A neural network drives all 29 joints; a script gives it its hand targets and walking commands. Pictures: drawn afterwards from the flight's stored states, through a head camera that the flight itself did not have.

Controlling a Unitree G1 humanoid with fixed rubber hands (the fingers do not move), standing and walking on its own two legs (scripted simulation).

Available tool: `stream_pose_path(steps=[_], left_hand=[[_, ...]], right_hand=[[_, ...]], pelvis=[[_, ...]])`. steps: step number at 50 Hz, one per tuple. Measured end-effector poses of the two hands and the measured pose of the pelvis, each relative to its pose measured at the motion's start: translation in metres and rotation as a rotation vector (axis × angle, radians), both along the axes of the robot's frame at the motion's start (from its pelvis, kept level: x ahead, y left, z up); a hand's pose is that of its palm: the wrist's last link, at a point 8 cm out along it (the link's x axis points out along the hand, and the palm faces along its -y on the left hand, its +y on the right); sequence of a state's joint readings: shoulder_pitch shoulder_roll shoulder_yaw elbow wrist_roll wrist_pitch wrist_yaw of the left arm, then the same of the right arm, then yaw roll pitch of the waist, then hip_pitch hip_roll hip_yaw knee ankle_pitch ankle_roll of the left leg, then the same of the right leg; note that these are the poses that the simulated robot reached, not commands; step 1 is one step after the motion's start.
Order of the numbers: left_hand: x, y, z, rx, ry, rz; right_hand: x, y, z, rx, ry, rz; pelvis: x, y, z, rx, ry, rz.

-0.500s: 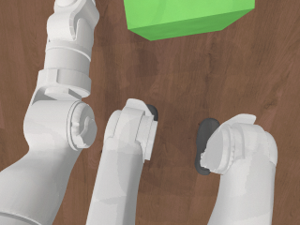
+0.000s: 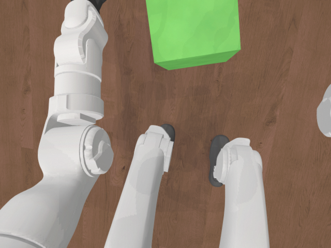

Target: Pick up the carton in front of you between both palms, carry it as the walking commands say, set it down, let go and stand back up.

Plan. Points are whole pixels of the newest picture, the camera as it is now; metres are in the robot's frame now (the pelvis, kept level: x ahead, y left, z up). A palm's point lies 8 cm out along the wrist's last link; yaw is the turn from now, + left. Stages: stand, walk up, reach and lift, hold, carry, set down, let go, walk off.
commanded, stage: set down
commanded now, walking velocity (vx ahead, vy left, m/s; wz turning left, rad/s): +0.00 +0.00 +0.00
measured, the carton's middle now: (192, 27) +0.57 +0.04 -0.39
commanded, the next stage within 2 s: let go in 0.34 s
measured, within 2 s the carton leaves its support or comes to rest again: neither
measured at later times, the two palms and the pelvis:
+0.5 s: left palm out of the picture +0.51 +0.21 +0.03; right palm out of the picture +0.60 -0.18 +0.03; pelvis +0.03 +0.00 +0.13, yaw -2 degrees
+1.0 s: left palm out of the picture +0.36 +0.25 +0.14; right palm out of the picture +0.41 -0.19 +0.13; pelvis +0.08 +0.02 +0.23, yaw -4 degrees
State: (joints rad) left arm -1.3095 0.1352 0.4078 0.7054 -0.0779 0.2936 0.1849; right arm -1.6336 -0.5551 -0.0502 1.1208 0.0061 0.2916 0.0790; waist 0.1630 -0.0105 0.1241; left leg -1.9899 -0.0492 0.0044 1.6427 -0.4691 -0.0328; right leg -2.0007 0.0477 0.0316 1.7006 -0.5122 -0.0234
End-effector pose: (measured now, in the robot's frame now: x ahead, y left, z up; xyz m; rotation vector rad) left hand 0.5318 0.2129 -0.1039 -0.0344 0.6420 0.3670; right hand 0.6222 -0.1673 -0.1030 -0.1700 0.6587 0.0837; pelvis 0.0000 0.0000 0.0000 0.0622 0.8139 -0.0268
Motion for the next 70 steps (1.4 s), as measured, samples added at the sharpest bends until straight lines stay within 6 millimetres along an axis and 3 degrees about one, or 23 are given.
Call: stream_pose_path(steps=[16, 24, 27, 31, 38, 46, 59, 64, 70], left_hand=[[-0.007, 0.003, 0.1, -0.004, -0.012, 0.001], [-0.014, -0.002, 0.133, 0.017, 0.009, -0.054], [-0.026, -0.004, 0.141, 0.033, 0.031, -0.112], [-0.051, -0.004, 0.153, 0.055, 0.078, -0.219], [-0.094, 0.015, 0.191, 0.084, 0.138, -0.345], [-0.144, 0.033, 0.23, 0.073, 0.157, -0.36], [-0.231, 0.031, 0.281, 0.064, 0.177, -0.332], [-0.247, 0.026, 0.293, 0.062, 0.18, -0.337], [-0.249, 0.017, 0.296, 0.062, 0.171, -0.361]], right_hand=[[-0.001, -0.004, 0.102, 0.007, 0.008, 0.009], [-0.015, -0.009, 0.135, -0.008, 0.021, -0.018], [-0.034, -0.015, 0.143, -0.029, 0.023, -0.055], [-0.073, -0.022, 0.153, -0.057, 0.03, -0.132], [-0.139, -0.025, 0.18, -0.072, 0.043, -0.205], [-0.187, -0.023, 0.214, -0.071, 0.05, -0.188], [-0.267, -0.041, 0.257, -0.062, 0.075, -0.168], [-0.297, -0.051, 0.272, -0.062, 0.083, -0.17], [-0.329, -0.065, 0.287, -0.065, 0.102, -0.18]], pelvis=[[0.016, -0.003, 0.089, -0.01, 0.009, -0.007], [0.024, -0.001, 0.128, -0.024, -0.01, -0.01], [0.03, 0.001, 0.142, -0.033, -0.024, -0.013], [0.039, 0.005, 0.161, -0.042, -0.059, -0.019], [0.054, 0.015, 0.191, -0.06, -0.177, -0.029], [0.074, 0.023, 0.216, -0.072, -0.318, -0.022], [0.106, 0.018, 0.246, -0.074, -0.552, -0.007], [0.113, 0.011, 0.254, -0.072, -0.653, -0.005], [0.117, 0.002, 0.259, -0.07, -0.755, -0.002]])
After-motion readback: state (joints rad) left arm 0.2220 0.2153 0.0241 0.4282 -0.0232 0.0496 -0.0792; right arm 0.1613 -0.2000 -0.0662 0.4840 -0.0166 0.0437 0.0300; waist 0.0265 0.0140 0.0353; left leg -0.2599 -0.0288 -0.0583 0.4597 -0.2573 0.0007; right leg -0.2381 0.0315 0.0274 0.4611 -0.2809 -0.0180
